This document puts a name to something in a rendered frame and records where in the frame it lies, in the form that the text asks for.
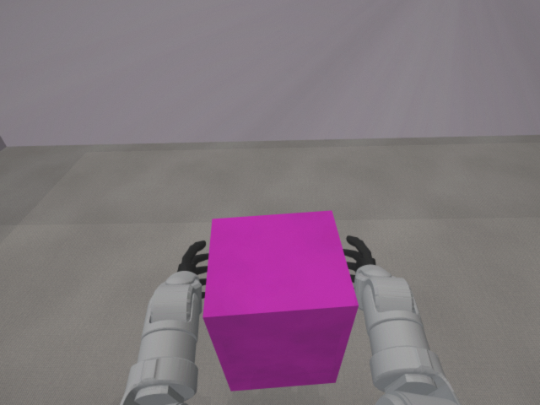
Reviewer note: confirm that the carton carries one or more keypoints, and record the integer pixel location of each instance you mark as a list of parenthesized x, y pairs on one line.
[(279, 300)]

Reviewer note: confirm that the right robot forearm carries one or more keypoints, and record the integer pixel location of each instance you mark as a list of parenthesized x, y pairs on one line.
[(401, 358)]

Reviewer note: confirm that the left robot forearm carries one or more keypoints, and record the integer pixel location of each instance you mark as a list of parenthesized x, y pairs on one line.
[(166, 372)]

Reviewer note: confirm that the right robot hand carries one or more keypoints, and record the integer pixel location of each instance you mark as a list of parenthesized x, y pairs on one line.
[(362, 256)]

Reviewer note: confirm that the left robot hand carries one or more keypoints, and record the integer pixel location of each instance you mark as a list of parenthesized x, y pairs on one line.
[(190, 260)]

